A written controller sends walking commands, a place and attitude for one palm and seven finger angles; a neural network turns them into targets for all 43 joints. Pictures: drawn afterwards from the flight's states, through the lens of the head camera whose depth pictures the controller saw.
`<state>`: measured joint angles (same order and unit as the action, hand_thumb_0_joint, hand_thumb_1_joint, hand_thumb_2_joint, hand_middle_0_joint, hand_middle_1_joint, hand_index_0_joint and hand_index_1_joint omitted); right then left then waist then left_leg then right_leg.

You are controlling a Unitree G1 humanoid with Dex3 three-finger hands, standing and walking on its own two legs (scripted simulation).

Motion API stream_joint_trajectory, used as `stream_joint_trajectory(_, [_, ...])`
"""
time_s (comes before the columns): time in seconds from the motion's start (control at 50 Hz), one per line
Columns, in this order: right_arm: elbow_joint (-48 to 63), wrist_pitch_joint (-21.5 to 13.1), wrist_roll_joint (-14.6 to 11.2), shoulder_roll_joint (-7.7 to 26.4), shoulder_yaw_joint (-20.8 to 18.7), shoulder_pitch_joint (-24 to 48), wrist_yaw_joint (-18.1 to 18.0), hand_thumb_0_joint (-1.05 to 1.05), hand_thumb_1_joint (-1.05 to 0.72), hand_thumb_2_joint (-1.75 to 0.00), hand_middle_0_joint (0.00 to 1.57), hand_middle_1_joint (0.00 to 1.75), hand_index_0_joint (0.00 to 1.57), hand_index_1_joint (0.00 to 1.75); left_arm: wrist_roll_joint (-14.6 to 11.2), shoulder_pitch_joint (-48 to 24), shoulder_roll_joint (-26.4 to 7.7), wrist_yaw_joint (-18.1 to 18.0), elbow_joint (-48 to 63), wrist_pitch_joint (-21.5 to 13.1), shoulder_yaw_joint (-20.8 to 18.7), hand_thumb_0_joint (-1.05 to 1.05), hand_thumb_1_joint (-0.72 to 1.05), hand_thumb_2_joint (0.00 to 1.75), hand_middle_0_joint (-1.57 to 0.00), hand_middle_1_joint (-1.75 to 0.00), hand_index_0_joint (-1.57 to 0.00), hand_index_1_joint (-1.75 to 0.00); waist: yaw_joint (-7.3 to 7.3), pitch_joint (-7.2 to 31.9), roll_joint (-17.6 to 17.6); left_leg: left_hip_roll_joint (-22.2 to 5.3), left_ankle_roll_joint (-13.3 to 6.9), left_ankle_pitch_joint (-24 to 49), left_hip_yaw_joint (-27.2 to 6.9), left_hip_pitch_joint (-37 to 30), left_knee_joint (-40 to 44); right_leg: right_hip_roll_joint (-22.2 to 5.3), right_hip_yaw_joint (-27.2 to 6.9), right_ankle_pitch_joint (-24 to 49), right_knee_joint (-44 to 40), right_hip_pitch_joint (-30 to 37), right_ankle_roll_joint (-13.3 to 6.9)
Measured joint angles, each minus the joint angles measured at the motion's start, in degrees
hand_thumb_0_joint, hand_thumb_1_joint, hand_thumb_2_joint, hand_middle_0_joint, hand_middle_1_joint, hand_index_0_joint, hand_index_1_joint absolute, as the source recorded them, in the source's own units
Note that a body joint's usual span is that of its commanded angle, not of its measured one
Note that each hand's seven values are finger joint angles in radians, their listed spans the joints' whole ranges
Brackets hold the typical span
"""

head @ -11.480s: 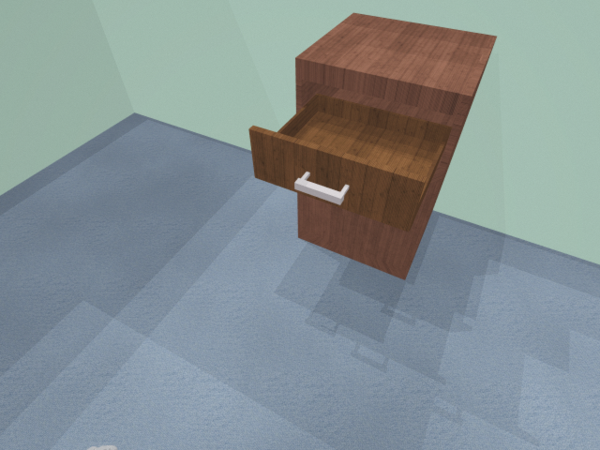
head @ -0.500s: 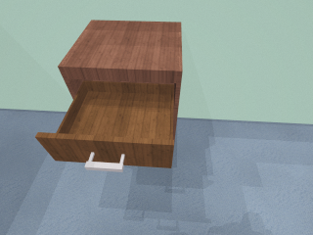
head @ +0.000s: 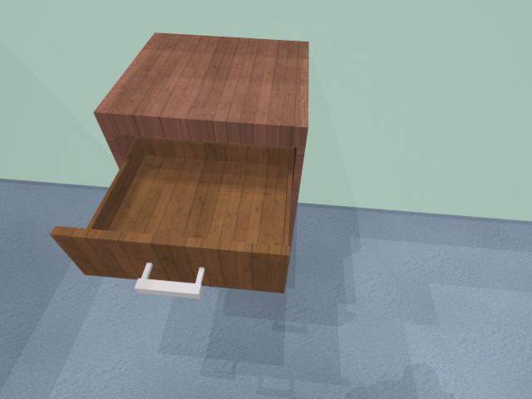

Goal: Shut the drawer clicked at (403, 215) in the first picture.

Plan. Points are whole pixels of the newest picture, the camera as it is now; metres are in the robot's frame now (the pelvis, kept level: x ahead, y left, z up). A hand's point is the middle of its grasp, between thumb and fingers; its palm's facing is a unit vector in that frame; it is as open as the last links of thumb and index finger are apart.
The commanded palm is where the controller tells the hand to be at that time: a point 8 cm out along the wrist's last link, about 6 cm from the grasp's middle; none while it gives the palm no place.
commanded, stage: look again from close up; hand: left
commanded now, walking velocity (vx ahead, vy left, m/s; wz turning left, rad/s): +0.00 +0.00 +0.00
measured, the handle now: (172, 279) +0.34 +0.21 -0.11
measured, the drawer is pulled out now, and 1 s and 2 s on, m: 0.30 0.30 0.30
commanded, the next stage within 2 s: raise the hand and make a fist in 0.56 s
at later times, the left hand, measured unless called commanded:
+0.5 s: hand out of the picture -0.02 +0.16 -0.17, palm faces +0.03 -0.98 -0.18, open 7.4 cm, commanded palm none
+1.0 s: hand (186, 375) +0.16 +0.12 -0.02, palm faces -0.09 -0.99 +0.05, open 6.4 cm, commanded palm +0.10 +0.21 -0.06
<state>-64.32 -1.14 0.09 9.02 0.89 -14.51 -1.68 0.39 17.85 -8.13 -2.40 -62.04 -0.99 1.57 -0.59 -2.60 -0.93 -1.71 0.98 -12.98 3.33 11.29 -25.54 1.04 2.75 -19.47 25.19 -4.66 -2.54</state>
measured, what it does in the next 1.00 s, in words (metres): lowers itself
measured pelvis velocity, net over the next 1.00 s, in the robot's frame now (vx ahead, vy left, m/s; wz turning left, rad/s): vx -0.05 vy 0.01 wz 0.01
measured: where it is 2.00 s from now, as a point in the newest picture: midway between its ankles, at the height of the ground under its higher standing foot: outside the picture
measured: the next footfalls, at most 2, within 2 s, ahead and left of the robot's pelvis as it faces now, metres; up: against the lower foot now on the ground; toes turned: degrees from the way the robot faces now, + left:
none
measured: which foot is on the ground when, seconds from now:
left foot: down 0.00-1.00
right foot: down 0.00-1.00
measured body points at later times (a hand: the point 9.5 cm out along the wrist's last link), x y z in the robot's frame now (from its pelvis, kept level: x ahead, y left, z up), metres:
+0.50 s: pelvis +0.00 -0.01 +0.00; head +0.02 +0.00 +0.45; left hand -0.02 +0.21 -0.16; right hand +0.00 -0.23 -0.16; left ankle +0.01 +0.13 -0.74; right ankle -0.06 -0.08 -0.74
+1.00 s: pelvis -0.05 +0.01 -0.06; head -0.02 +0.00 +0.39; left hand +0.16 +0.18 -0.02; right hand +0.16 -0.25 -0.11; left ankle +0.01 +0.13 -0.74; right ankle -0.06 -0.08 -0.74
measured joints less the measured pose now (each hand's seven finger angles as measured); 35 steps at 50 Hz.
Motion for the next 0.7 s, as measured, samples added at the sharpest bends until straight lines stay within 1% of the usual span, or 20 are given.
stream_joint_trajectory(0.38, [-1.2,0.2,-0.1,-0.5,0.2,-0.4,0.0,0.01,-0.92,-0.90,0.19,0.30,0.20,0.30,-0.1,0.8,-0.2,-0.1,-0.3,-0.3,-0.1,0.01,0.91,0.89,-0.20,-0.30,-0.20,-0.30,0.06,-0.3,0.0,-0.6,0.6,0.4,-0.2,-0.8,1.2,0.7,0.2,0.7,-1.8,1.0,-0.5])
stream_joint_trajectory(0.66, [-1.5,0.0,0.0,-1.0,0.3,-0.9,0.0,0.01,-0.92,-0.90,0.19,0.30,0.20,0.30,-0.2,1.0,0.3,0.0,-0.4,-0.2,0.0,0.01,0.91,0.89,-0.20,-0.30,-0.20,-0.30,0.00,-0.4,-0.3,-0.4,0.4,0.9,-0.4,-0.8,1.7,0.5,0.3,1.1,-2.1,1.1,-0.4])
stream_joint_trajectory(0.68, [-1.2,0.2,0.0,-0.7,0.2,-0.9,0.0,0.01,-0.92,-0.90,0.19,0.30,0.20,0.30,0.1,0.9,0.6,-0.4,-0.6,-0.7,0.0,0.01,0.91,0.89,-0.20,-0.30,-0.20,-0.30,-0.03,-0.2,0.3,-0.8,0.3,0.5,-0.5,0.6,-0.1,0.8,0.5,1.3,-2.3,0.7,-0.3])
stream_joint_trajectory(0.7, [1.2,-0.3,-0.5,-0.1,0.3,-1.7,-0.1,0.01,-0.92,-0.90,0.20,0.30,0.20,0.30,-2.2,3.8,0.6,-0.5,8.1,2.5,0.2,0.01,0.91,0.89,-0.21,-0.30,-0.20,-0.30,-0.08,-0.5,0.8,-1.0,-0.1,-0.1,-0.6,1.2,-1.1,1.1,0.4,1.4,-1.9,0.2,-0.1])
